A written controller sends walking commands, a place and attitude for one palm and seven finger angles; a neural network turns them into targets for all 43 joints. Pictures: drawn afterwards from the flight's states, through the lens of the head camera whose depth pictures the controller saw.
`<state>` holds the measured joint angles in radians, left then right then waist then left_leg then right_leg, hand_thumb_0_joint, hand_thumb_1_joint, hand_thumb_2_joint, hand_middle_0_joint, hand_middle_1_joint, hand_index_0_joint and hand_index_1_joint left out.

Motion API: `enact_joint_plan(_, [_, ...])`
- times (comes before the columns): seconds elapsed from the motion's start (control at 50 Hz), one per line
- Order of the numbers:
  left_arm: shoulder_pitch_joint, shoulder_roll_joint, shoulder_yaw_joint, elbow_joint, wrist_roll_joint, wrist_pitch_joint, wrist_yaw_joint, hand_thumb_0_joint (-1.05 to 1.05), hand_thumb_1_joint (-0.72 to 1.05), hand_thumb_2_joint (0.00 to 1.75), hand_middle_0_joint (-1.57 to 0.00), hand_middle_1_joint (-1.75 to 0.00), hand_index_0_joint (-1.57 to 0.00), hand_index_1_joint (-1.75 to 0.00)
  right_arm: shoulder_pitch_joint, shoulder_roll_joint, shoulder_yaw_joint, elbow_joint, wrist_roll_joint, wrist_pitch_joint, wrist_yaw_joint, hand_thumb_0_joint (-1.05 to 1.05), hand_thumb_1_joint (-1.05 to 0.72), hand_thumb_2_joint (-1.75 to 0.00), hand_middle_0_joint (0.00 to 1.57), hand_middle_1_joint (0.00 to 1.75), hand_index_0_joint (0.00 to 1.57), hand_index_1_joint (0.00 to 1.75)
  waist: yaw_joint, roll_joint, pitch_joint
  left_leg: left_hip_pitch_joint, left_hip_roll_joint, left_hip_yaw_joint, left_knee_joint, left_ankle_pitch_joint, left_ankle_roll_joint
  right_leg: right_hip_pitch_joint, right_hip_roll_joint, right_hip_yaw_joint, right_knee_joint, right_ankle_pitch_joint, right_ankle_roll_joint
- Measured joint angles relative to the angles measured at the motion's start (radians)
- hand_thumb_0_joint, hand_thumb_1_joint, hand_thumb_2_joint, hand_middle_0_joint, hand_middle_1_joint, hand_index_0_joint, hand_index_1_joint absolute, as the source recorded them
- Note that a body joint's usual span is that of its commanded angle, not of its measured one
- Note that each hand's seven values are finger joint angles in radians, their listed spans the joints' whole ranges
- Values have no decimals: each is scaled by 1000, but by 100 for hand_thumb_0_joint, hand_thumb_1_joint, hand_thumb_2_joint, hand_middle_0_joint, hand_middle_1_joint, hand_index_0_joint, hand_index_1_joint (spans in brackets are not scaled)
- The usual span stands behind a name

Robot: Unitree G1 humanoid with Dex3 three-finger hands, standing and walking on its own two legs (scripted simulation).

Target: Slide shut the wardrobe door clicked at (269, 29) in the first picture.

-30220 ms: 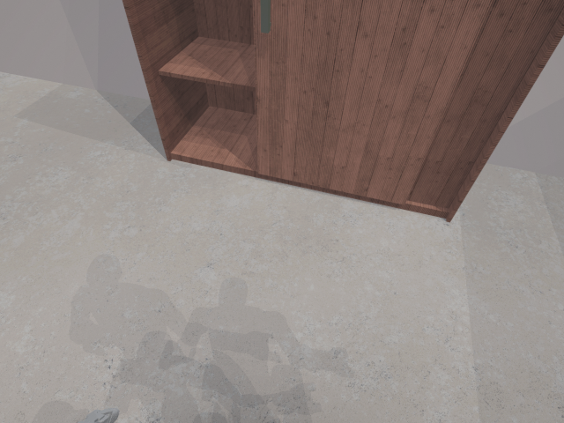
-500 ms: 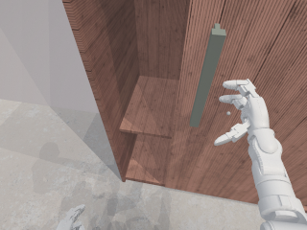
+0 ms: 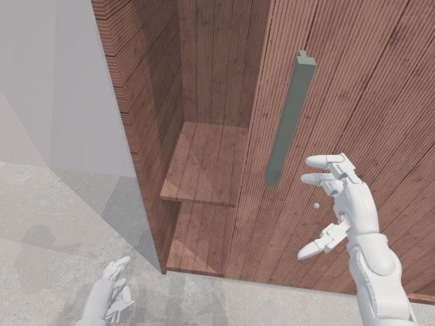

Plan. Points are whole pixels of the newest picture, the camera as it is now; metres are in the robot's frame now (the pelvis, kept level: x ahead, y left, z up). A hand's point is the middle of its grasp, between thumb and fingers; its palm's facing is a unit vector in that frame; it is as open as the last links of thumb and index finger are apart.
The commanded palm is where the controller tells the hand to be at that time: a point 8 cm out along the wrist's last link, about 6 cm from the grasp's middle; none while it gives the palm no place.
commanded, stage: slip the hand off the handle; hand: right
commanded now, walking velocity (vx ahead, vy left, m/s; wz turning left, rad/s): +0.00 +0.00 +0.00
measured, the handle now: (283, 127) +0.45 -0.11 +0.16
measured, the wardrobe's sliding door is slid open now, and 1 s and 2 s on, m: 0.26 0.26 0.26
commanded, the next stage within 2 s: draw the hand back to the body in 0.36 s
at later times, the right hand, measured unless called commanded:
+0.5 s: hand (319, 215) +0.28 -0.15 +0.12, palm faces -0.08 +0.98 -0.16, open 14.7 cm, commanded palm +0.25 -0.21 +0.13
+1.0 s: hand (370, 231) +0.23 -0.20 +0.15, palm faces +0.18 +0.98 -0.03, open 14.6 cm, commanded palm +0.20 -0.25 +0.15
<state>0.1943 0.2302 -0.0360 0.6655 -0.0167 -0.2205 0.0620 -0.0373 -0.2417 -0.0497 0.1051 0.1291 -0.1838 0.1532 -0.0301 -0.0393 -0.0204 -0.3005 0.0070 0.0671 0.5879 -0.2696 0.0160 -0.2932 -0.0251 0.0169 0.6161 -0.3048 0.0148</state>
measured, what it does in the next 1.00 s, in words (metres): stands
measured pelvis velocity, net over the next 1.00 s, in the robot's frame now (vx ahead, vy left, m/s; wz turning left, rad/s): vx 0.01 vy -0.01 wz -0.01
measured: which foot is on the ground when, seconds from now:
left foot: down 0.00-1.00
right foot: down 0.00-1.00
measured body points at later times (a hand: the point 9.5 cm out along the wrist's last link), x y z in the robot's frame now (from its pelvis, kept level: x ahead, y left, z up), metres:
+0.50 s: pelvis +0.00 +0.00 +0.00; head -0.01 +0.02 +0.45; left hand +0.17 +0.24 -0.08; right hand +0.27 -0.21 +0.13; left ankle +0.03 +0.11 -0.73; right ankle +0.02 -0.13 -0.73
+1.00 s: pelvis +0.01 -0.01 +0.01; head -0.04 +0.00 +0.46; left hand +0.23 +0.17 -0.04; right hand +0.22 -0.26 +0.15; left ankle +0.03 +0.11 -0.73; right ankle +0.02 -0.13 -0.73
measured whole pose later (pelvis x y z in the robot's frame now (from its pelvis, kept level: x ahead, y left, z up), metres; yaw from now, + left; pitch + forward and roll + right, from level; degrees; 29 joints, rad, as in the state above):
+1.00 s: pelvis +0.01 -0.01 +0.01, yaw -1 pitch -5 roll +1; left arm 0.14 0.19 -0.08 0.67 -0.02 -0.21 0.12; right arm 0.24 -0.21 -0.13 -0.32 0.21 0.19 0.05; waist -0.09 -0.04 -0.03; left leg -0.15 0.02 0.07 0.47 -0.23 0.00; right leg -0.16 -0.01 0.02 0.52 -0.28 0.00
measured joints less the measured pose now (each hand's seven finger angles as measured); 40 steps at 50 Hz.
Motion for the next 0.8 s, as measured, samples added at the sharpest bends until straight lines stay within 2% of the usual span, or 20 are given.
enact_joint_plan(0.1, [-9, -1, -5, -10, 1, -10, 12, 2, 90, 90, -20, -30, -20, -30, 53, 0, 0, -43, 11, 21, 16, -1, 55, -20, 25, 115, 26, 115, -3, -2, 1, 6, -6, 7, 7, -5, 9, 7, -6, 8, 1, 1, 9])
enact_joint_plan(0.22, [-3, -1, -7, -5, 5, -21, 20, 2, 90, 90, -20, -30, -20, -30, 114, -9, -16, -91, 21, 5, 25, -1, 55, -20, 25, 115, 26, 115, -2, 0, 5, 6, -12, 12, 20, -13, 16, 8, -12, 12, 12, -6, 14])
enact_joint_plan(0.32, [7, 5, -5, 12, 2, -30, 30, 2, 90, 90, -20, -30, -20, -30, 105, -25, -43, -81, 32, -3, 29, -1, 55, -20, 25, 115, 26, 115, -2, -2, 13, 6, -15, 18, 26, -16, 18, 2, -15, 20, 26, -11, 16])
enact_joint_plan(0.5, [25, 10, 1, 31, 1, -55, 37, 2, 90, 90, -20, -30, -20, -30, 80, -22, -37, -77, 38, -3, 51, -1, 55, -20, 25, 115, 26, 115, 12, -4, 11, -15, -6, 4, 30, -15, 6, -16, -6, 6, 31, -15, 8])
enact_joint_plan(0.54, [31, 4, 4, 39, -9, -58, 41, 2, 90, 90, -20, -30, -20, -30, 82, 4, -52, -91, 102, 65, 22, -1, 55, -20, 25, 115, 26, 115, 5, 1, 5, -10, -6, -3, 22, -13, 4, -7, -6, -2, 21, -15, 6])
enact_joint_plan(0.58, [36, -3, 6, 49, -13, -58, 44, 2, 90, 90, -20, -30, -20, -30, 90, 45, -81, -127, 138, 157, -36, -1, 55, -20, 25, 115, 26, 115, -3, 4, -4, 7, -5, -7, 2, -8, 0, 9, -5, -5, 4, -11, 3])
enact_joint_plan(0.62, [38, -7, 4, 51, -11, -54, 42, 2, 90, 90, -20, -30, -20, -30, 114, 68, -99, -182, 128, 234, -101, -1, 55, -20, 25, 115, 26, 115, -8, 7, -13, 26, -3, -7, -18, -2, -3, 26, -2, -5, -13, -7, -1])
enact_joint_plan(0.68, [35, -8, -1, 28, -1, -49, 27, 2, 90, 90, -20, -30, -20, -30, 183, 71, -79, -290, 65, 278, -164, -1, 55, -20, 25, 115, 25, 115, -12, 1, -20, 51, 3, -4, -43, 5, -9, 46, 5, -3, -32, -2, -7])
enact_joint_plan(0.72, [26, -8, -5, 15, 4, -46, 22, 2, 90, 90, -20, -30, -20, -30, 228, 66, -53, -351, 46, 280, -166, -1, 54, -20, 25, 115, 25, 114, -17, -7, -19, 66, 7, -3, -54, 8, -13, 57, 9, -2, -38, -1, -11])
enact_joint_plan(0.8, [-8, -15, -18, 16, 3, -31, 35, 2, 90, 90, -20, -30, -20, -30, 260, 59, -26, -403, 70, 293, -123, -1, 55, -20, 25, 115, 25, 115, -36, -12, -17, 93, 12, -1, -70, 14, -20, 80, 15, 0, -47, 3, -18])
